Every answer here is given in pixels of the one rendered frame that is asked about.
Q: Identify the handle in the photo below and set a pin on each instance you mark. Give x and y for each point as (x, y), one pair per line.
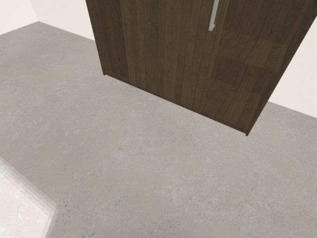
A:
(213, 15)

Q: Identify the wardrobe door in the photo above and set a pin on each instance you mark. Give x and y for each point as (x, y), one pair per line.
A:
(170, 50)
(110, 29)

